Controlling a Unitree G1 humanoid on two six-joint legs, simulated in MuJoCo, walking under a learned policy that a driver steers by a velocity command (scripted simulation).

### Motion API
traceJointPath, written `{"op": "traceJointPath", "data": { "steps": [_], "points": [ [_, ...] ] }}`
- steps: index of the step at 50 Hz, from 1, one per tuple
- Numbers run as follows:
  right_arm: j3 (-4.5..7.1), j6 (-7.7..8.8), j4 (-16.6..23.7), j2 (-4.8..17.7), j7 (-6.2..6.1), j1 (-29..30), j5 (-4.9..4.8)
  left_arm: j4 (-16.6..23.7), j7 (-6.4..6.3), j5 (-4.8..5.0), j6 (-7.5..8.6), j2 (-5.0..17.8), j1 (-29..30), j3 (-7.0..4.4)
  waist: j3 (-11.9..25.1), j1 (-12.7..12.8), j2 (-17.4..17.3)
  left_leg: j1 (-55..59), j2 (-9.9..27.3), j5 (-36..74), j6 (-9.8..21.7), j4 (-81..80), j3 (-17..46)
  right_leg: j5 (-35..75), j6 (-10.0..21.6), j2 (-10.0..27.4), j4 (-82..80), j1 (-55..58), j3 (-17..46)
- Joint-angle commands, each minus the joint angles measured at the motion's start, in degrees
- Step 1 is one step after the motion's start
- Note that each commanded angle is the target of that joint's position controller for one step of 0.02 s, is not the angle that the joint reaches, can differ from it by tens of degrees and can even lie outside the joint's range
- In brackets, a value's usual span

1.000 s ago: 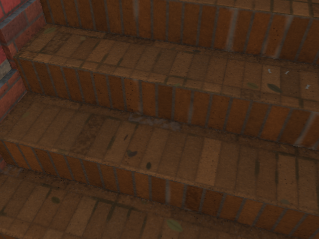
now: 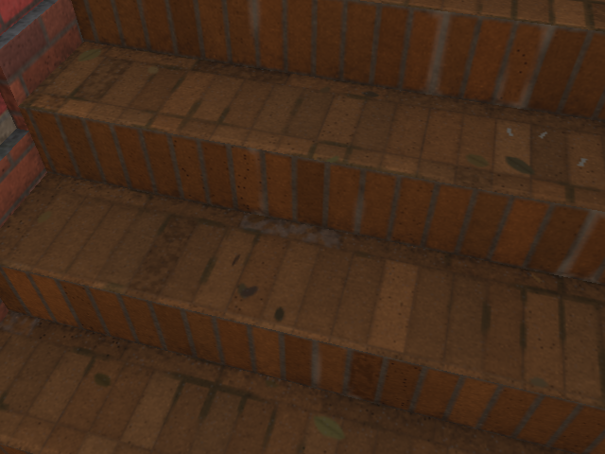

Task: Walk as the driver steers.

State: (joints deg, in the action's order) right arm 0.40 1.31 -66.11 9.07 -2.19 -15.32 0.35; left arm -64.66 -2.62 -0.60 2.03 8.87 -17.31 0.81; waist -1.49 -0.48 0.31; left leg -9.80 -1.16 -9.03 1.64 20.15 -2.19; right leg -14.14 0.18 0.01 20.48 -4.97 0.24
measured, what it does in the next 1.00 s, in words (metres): stands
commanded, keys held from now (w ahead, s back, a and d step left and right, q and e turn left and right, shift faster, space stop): no key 0.62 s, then w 0.38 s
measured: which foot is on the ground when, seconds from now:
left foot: down 0.00-1.00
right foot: down 0.00-1.00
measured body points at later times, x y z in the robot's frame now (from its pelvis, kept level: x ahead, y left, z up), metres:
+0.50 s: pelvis +0.00 +0.00 +0.00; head +0.01 +0.00 +0.45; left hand +0.00 +0.22 -0.16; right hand +0.00 -0.23 -0.16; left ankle +0.02 +0.10 -0.75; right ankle -0.03 -0.12 -0.75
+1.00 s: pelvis +0.04 -0.01 -0.01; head +0.04 +0.00 +0.44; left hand +0.06 +0.22 -0.16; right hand +0.07 -0.24 -0.16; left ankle +0.02 +0.10 -0.75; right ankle -0.03 -0.12 -0.75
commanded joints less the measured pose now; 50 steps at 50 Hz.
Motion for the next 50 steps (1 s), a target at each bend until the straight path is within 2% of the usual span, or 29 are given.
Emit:
{"op": "traceJointPath", "data": {
  "steps": [1, 31, 32, 35, 39, 40, 43, 47, 48, 50],
  "points": [
    [0.69, 0.25, 0.7, 4.7, -0.13, -3.2, 0.0, 0.6, -0.12, 0.01, 0.26, 4.5, -3.7, -0.67, -2.6, 0.0, -0.1, 2.3, 6.7, 5.5, 0.7, -3.1, 6.7, 4.7, 1.7, 5.6, -4.4, -5.7, 4.8],
    [0.81, 0.14, 1.0, 4.6, -0.05, -3.6, 0.07, 0.8, -0.06, 0.05, 0.55, 4.4, -4.1, -0.95, -2.6, -0.1, -0.2, 2.4, 6.9, 6.4, 0.4, -2.6, 6.6, 6.0, 2.0, 5.5, -4.6, -5.1, 4.9],
    [0.64, 0.12, 1.0, 4.1, -0.05, -3.5, 0.1, 0.8, -0.07, -0.03, 0.54, 4.0, -4.0, -0.8, -1.6, -0.1, -0.1, 2.8, 6.6, 3.8, 0.4, -3.2, 6.5, 3.6, 2.0, 5.2, -5.4, -4.7, 4.9],
    [0.71, -0.01, 1.7, 4.6, -0.03, -1.8, 0.22, 1.6, -0.15, -0.32, 0.48, 4.6, -2.6, -0.99, -2.9, -0.1, -0.2, 1.8, 5.6, -3.1, 0.5, -4.4, 6.4, -2.4, 2.4, 4.0, -6.6, -5.9, 4.7],
    [0.98, 0.36, 2.5, 4.8, 0.12, -1.4, 0.15, 2.4, 0.02, -0.34, 0.9, 4.8, -2.8, -1.39, -3.9, 0.0, 0.0, 0.2, 4.5, -7.3, 1.4, -2.8, 5.7, -6.4, 3.6, 3.1, -5.7, -6.4, 4.4],
    [0.85, 0.45, 2.9, 4.4, 0.26, -0.8, 0.29, 2.8, 0.19, -0.57, 0.99, 4.6, -2.3, -1.36, -5.0, 0.1, 0.2, -0.7, 4.6, -6.8, 1.8, -1.8, 5.2, -5.5, 4.2, 3.5, -5.5, -7.0, 4.6],
    [0.95, 1.11, 3.8, 4.2, 0.55, -0.4, 0.37, 3.6, 0.43, -0.52, 1.4, 5.4, -2.3, -1.85, -5.0, 0.2, 1.3, -2.0, 3.5, -7.2, 2.5, 1.3, 4.0, -5.9, 5.5, 3.9, -4.8, -6.4, 5.7],
    [1.23, 2.23, 5.0, 4.2, 0.78, -0.5, 0.66, 4.8, 0.66, -0.4, 2.02, 6.4, -1.7, -2.56, -4.4, -0.1, 2.1, -3.2, 2.6, -5.5, 3.2, 5.0, 2.7, 2.6, 7.0, 4.9, -2.1, -4.1, 6.6],
    [1.23, 2.64, 5.2, 4.0, 0.69, -0.4, 0.56, 5.3, 0.61, -0.36, 2.23, 6.0, -1.1, -2.62, -3.9, -0.1, 1.1, -2.7, 3.0, -1.6, 3.3, 5.0, 3.1, 7.4, 6.8, 4.6, -0.6, -3.4, 5.9],
    [1.76, 3.27, 5.4, 5.3, 0.44, -1.4, 0.15, 5.9, 0.52, -0.24, 2.64, 5.6, -0.8, -2.68, -1.6, -0.2, -1.5, 1.3, 4.3, 8.9, 4.1, 5.3, 4.5, 15.2, 6.0, 3.0, 3.9, -3.1, 3.1]
  ]
}}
